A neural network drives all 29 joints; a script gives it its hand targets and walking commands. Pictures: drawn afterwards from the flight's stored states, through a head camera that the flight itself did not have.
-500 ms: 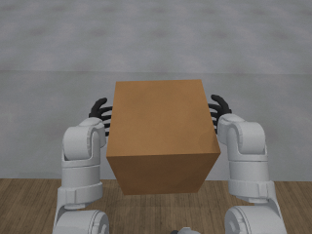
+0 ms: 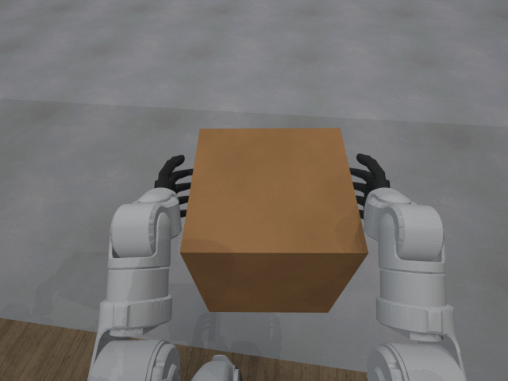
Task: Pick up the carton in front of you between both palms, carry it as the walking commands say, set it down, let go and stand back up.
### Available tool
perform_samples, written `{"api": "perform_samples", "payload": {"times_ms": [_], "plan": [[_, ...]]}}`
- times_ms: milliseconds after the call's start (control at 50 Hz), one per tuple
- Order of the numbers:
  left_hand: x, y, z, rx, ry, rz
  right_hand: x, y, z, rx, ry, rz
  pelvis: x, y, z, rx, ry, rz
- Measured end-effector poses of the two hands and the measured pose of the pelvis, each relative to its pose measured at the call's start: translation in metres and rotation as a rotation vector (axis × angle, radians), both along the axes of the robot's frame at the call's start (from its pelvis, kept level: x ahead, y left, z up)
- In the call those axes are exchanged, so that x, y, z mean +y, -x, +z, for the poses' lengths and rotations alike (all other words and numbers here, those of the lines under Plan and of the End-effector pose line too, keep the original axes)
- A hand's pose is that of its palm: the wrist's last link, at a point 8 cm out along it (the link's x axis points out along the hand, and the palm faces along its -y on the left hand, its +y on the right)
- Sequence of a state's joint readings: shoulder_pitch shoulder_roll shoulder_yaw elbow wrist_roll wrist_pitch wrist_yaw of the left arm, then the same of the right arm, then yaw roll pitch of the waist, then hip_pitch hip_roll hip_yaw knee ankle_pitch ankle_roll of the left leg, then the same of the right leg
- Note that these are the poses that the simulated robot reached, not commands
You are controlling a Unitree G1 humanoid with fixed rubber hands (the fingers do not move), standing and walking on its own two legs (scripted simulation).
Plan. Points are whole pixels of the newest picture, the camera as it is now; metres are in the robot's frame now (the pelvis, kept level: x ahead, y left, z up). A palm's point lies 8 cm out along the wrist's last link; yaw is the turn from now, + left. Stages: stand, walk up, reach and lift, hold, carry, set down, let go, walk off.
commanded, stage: carry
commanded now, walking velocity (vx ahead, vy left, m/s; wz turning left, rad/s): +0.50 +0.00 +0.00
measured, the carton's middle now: (269, 227) +0.36 +0.02 +0.04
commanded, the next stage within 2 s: none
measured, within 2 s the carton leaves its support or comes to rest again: neither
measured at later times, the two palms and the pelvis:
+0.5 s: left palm (209, 97) +0.66 +0.16 +0.08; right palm (350, 99) +0.64 -0.14 +0.09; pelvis +0.30 +0.03 -0.02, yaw +0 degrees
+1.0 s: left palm (223, 43) +0.92 +0.16 +0.07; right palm (333, 42) +0.94 -0.14 +0.07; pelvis +0.60 +0.00 -0.02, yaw +2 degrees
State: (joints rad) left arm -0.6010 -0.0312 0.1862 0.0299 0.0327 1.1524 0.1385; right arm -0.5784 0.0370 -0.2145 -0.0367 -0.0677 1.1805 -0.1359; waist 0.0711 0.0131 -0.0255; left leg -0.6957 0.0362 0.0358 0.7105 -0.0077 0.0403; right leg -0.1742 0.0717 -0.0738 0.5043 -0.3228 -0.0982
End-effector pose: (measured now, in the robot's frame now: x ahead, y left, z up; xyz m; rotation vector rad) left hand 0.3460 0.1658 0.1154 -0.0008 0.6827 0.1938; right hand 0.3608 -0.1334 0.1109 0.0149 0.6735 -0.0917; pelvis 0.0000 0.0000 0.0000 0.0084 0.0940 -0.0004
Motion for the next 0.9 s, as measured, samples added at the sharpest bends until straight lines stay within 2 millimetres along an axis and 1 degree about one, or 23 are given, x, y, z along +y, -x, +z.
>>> {"api": "perform_samples", "payload": {"times_ms": [60, 120, 140, 180, 220, 280, 320, 380, 440, 500, 540, 580, 640, 660, 700, 740, 780, 820, 900], "plan": [[0.009, -0.046, -0.002, -0.019, 0.0, -0.006, 0.009, -0.045, 0.0, -0.019, 0.006, -0.002, 0.009, -0.048, -0.013, -0.005, 0.015, -0.007], [0.017, -0.096, -0.014, -0.029, 0.006, -0.034, 0.017, -0.089, -0.007, -0.029, 0.036, -0.013, 0.018, -0.098, -0.035, -0.027, 0.029, -0.022], [0.018, -0.111, -0.021, -0.02, 0.014, -0.046, 0.017, -0.101, -0.012, -0.021, 0.053, -0.017, 0.019, -0.109, -0.039, -0.029, 0.012, -0.018], [0.016, -0.136, -0.035, 0.028, 0.019, -0.071, 0.015, -0.119, -0.024, 0.027, 0.071, -0.032, 0.023, -0.128, -0.041, -0.031, 0.009, -0.015], [0.011, -0.156, -0.046, 0.084, 0.012, -0.099, 0.01, -0.131, -0.037, 0.084, 0.068, -0.053, 0.028, -0.148, -0.038, -0.03, 0.016, -0.011], [0.004, -0.186, -0.054, 0.128, 0.004, -0.128, 0.004, -0.152, -0.046, 0.129, 0.062, -0.078, 0.034, -0.176, -0.032, -0.025, 0.024, -0.014], [0.001, -0.207, -0.054, 0.128, 0.007, -0.135, 0.001, -0.171, -0.047, 0.129, 0.058, -0.091, 0.036, -0.195, -0.029, -0.018, 0.027, -0.015], [-0.001, -0.241, -0.051, 0.104, 0.019, -0.132, -0.001, -0.205, -0.042, 0.105, 0.052, -0.103, 0.036, -0.226, -0.025, -0.008, 0.03, -0.013], [-0.004, -0.276, -0.045, 0.068, 0.029, -0.12, -0.004, -0.242, -0.034, 0.069, 0.047, -0.105, 0.033, -0.261, -0.023, -0.002, 0.031, -0.009], [-0.007, -0.315, -0.036, 0.028, 0.035, -0.106, -0.008, -0.284, -0.024, 0.029, 0.043, -0.1, 0.026, -0.3, -0.024, 0.001, 0.029, -0.004], [-0.011, -0.342, -0.032, 0.008, 0.037, -0.098, -0.011, -0.313, -0.02, 0.009, 0.041, -0.095, 0.021, -0.328, -0.027, 0.003, 0.025, -0.001], [-0.016, -0.371, -0.032, -0.004, 0.036, -0.091, -0.016, -0.344, -0.02, -0.002, 0.038, -0.089, 0.014, -0.359, -0.033, 0.002, 0.018, 0.002], [-0.024, -0.416, -0.036, -0.009, 0.016, -0.078, -0.025, -0.393, -0.03, -0.009, 0.031, -0.068, 0.004, -0.409, -0.049, -0.013, 0.006, 0.021], [-0.025, -0.429, -0.039, -0.003, 0.0, -0.073, -0.026, -0.41, -0.035, -0.003, 0.024, -0.056, 0.001, -0.422, -0.052, -0.014, 0.018, 0.021], [-0.025, -0.448, -0.049, 0.036, -0.02, -0.059, -0.027, -0.436, -0.046, 0.036, 0.018, -0.03, -0.003, -0.44, -0.052, -0.015, 0.022, 0.022], [-0.022, -0.46, -0.059, 0.088, -0.021, -0.039, -0.023, -0.456, -0.056, 0.086, 0.022, -0.005, -0.008, -0.459, -0.047, -0.016, 0.011, 0.024], [-0.018, -0.472, -0.064, 0.123, -0.018, -0.02, -0.019, -0.474, -0.06, 0.12, 0.027, 0.018, -0.012, -0.476, -0.04, -0.016, 0.002, 0.027], [-0.015, -0.487, -0.064, 0.131, -0.014, -0.002, -0.015, -0.494, -0.06, 0.128, 0.027, 0.033, -0.014, -0.494, -0.035, -0.013, -0.005, 0.029], [-0.009, -0.525, -0.055, 0.102, 0.001, 0.027, -0.009, -0.533, -0.054, 0.102, 0.01, 0.032, -0.013, -0.535, -0.026, -0.003, -0.016, 0.03]]}}
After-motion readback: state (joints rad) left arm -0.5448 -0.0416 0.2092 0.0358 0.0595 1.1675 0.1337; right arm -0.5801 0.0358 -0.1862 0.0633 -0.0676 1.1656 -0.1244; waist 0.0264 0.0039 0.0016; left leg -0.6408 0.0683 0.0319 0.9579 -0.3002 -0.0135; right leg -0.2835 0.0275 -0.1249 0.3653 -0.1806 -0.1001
